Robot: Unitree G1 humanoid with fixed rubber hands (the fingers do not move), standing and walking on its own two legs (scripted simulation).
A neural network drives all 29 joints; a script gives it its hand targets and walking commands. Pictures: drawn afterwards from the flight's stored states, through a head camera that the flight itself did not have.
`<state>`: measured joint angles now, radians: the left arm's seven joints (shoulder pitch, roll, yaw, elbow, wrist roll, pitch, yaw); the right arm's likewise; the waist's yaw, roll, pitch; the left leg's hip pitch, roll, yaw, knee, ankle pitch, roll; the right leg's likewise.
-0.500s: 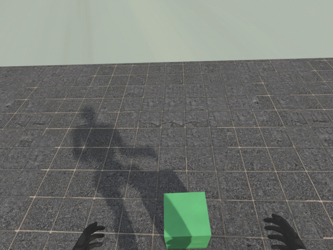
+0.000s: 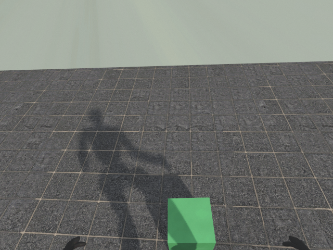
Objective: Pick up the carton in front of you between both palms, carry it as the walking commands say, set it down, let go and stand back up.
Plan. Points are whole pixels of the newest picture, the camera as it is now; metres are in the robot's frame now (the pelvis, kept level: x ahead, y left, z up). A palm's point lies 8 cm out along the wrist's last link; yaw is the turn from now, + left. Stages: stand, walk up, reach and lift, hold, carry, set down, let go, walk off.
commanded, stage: stand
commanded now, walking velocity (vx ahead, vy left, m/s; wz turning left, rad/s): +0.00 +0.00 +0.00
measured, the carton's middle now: (189, 227) +0.38 -0.04 -0.64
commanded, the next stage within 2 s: none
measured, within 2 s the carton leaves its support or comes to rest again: neither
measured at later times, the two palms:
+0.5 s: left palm out of the picture +0.08 +0.30 -0.09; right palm out of the picture +0.08 -0.30 -0.10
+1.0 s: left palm out of the picture +0.07 +0.31 -0.09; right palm out of the picture +0.06 -0.31 -0.10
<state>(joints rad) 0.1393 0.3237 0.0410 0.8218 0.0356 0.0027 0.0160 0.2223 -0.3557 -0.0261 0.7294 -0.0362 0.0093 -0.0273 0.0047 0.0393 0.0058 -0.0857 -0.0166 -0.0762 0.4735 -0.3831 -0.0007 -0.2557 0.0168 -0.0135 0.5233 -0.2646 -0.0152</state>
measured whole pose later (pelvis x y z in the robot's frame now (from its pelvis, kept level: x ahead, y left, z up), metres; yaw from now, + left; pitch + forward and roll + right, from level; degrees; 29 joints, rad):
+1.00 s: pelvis -0.03 -0.01 +0.01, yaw +0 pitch -2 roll +0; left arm 0.10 0.38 0.02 1.04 0.01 -0.01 0.01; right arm 0.19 -0.40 0.00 0.95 -0.02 -0.01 -0.02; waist 0.01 0.02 0.03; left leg -0.03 -0.01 -0.08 0.36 -0.29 -0.01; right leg -0.20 0.02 -0.02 0.40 -0.16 -0.02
